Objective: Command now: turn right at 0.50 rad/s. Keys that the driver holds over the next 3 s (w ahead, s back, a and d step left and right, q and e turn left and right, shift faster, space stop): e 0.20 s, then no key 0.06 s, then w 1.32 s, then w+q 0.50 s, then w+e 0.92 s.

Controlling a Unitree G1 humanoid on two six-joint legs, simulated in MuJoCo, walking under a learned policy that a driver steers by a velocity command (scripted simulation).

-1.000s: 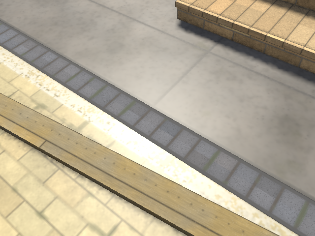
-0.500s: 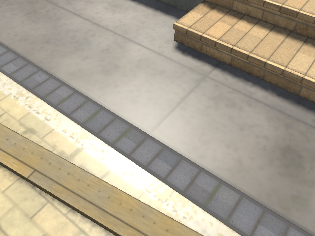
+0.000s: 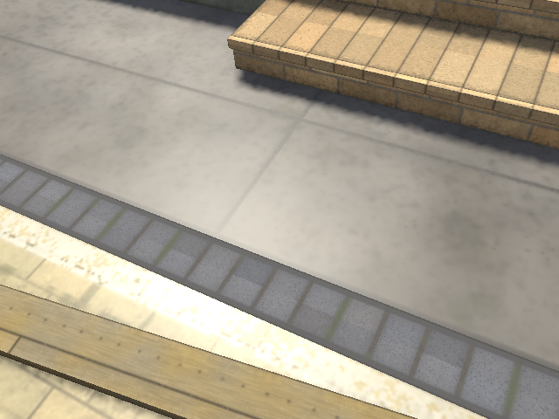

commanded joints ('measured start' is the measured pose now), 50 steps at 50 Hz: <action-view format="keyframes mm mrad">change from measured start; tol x32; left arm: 1 -124 199 35 -117 -20 -49 12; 41 -413 72 -11 -293 -69 -131 -68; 46 208 169 53 -78 -59 -39 -21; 50 -148 68 15 -125 -28 -71 -26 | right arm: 1 -69 -121 -32 -62 -16 -24 -7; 41 548 -100 43 117 12 -87 54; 50 223 -35 34 -19 24 -92 64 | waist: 1 -57 -136 12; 39 -169 75 83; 45 121 -116 -460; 50 -34 -139 -55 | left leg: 1 -180 -2 -99 204 66 6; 21 369 -23 -34 -543 229 52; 25 557 365 -643 -760 -221 312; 39 593 217 -199 -742 442 200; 43 430 168 -137 -311 1172 109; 46 -239 30 -139 241 -157 49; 50 -128 114 -41 157 7 23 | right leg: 1 33 -235 410 -424 34 -126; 13 215 -180 379 -346 298 -151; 20 64 -136 441 -363 -164 -139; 26 -574 1 154 381 -85 22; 40 -342 7 -84 -151 137 47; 45 1014 -285 251 -211 335 -146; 50 313 -245 167 -468 113 -113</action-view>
